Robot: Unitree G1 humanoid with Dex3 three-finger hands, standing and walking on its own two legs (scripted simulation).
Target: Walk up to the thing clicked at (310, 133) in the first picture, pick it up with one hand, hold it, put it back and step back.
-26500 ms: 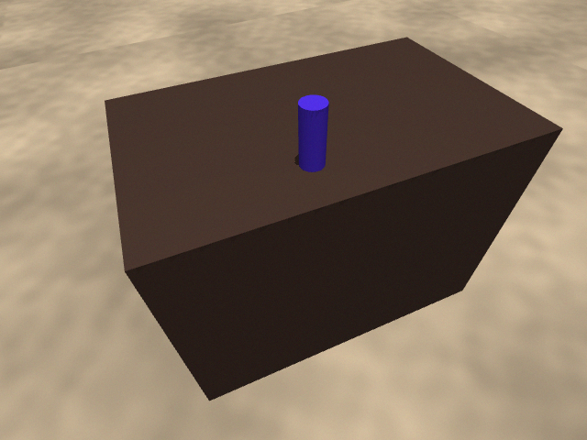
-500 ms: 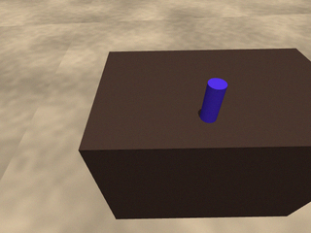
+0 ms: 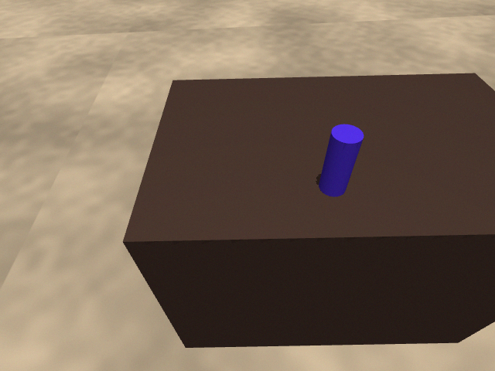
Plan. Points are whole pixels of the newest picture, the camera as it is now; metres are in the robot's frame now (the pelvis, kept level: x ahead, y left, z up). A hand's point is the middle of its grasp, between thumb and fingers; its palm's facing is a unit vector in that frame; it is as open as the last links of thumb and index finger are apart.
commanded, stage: home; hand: right
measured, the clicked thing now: (339, 162) +0.51 -0.16 +0.04
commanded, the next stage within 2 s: stand in 0.04 s
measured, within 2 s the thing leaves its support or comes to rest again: neither
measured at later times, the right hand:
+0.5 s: hand out of the picture +0.08 -0.25 -0.16, palm faces -0.04 +0.94 -0.34, open 11.5 cm
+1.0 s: hand out of the picture +0.08 -0.25 -0.16, palm faces -0.04 +0.94 -0.34, open 7.4 cm
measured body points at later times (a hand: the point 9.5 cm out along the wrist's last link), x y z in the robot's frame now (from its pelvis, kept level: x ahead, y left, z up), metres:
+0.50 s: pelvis +0.01 +0.00 +0.00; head +0.02 +0.00 +0.45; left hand +0.08 +0.30 -0.13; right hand +0.08 -0.30 -0.13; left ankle +0.00 +0.14 -0.75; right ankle +0.02 -0.13 -0.75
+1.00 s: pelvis +0.02 +0.00 +0.00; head +0.03 +0.00 +0.45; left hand +0.09 +0.30 -0.13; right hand +0.09 -0.30 -0.13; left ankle +0.00 +0.14 -0.75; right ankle +0.02 -0.13 -0.75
